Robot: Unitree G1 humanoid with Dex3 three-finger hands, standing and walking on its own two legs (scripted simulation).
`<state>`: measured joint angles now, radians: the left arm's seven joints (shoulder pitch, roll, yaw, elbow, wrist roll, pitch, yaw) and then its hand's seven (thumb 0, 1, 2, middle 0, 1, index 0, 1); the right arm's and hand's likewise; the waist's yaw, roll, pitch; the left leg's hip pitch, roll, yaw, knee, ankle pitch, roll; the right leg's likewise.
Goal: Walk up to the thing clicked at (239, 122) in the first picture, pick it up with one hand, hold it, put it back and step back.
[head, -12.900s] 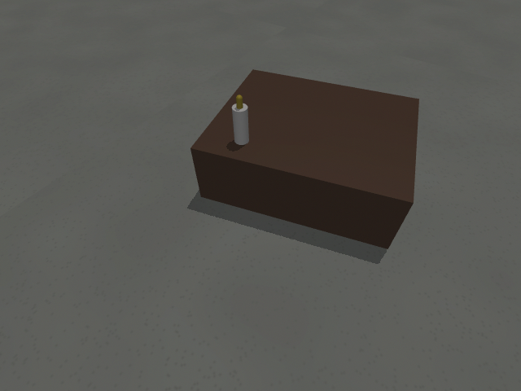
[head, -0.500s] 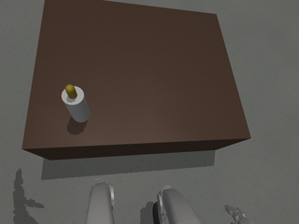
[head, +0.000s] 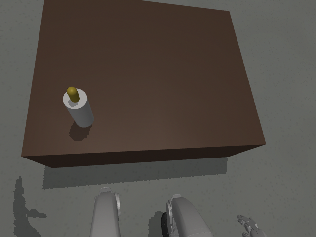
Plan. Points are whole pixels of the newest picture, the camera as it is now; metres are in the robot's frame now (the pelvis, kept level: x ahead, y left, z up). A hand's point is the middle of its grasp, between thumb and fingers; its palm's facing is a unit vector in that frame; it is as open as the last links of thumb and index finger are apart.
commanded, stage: go down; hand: left
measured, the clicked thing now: (79, 106) +0.51 +0.21 -0.21
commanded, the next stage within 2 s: none
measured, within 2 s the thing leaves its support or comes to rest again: neither
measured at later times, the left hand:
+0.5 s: hand out of the picture +0.44 +0.41 +0.07, palm faces +0.24 -0.97 +0.02, open 17.5 cm
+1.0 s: hand out of the picture +0.43 +0.41 +0.07, palm faces +0.24 -0.97 +0.02, open 17.6 cm
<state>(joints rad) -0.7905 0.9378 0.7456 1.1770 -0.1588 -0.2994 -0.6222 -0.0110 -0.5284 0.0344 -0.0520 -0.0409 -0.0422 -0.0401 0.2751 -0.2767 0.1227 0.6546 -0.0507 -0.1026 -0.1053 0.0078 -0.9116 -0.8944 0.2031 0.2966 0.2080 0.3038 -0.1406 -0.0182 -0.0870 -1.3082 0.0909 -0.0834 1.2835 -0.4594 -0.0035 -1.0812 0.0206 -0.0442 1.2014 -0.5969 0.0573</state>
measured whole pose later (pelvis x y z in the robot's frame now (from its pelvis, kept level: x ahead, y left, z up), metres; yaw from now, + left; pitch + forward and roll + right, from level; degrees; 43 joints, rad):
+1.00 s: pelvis -0.01 +0.00 +0.00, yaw +0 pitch +27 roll -8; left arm -0.82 0.96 0.75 1.17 -0.16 -0.30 -0.62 -0.01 -0.56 0.03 -0.05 -0.06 -0.05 -0.05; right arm 0.27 -0.28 0.13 0.66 -0.05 -0.11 -0.11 0.01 -0.91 -0.89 0.20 0.30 0.21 0.30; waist -0.14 -0.02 -0.08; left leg -1.33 0.09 -0.09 1.30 -0.45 0.00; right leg -1.10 0.02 -0.05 1.22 -0.59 0.06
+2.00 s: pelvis +0.00 +0.00 -0.01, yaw +0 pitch +27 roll -7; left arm -0.79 0.97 0.77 1.18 -0.17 -0.29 -0.62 -0.01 -0.55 0.05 -0.04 -0.07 -0.05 -0.06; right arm 0.27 -0.28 0.13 0.65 -0.05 -0.10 -0.11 0.01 -0.91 -0.89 0.20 0.30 0.21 0.30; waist -0.14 -0.01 -0.08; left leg -1.33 0.09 -0.09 1.30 -0.46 -0.01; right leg -1.11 0.03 -0.05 1.23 -0.60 0.06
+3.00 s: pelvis -0.06 -0.02 -0.20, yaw -7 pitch +36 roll -9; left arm -0.99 0.82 0.69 1.30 -0.10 -0.55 -0.41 -0.01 -0.61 0.06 -0.01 -0.08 -0.02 -0.07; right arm 0.15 -0.25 0.16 0.64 -0.15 -0.01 0.04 0.01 -0.90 -0.89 0.20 0.30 0.21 0.30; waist -0.20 -0.02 -0.08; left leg -2.06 0.11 -0.17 1.98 -0.56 -0.02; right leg -1.83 0.08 -0.04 1.98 -0.78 0.06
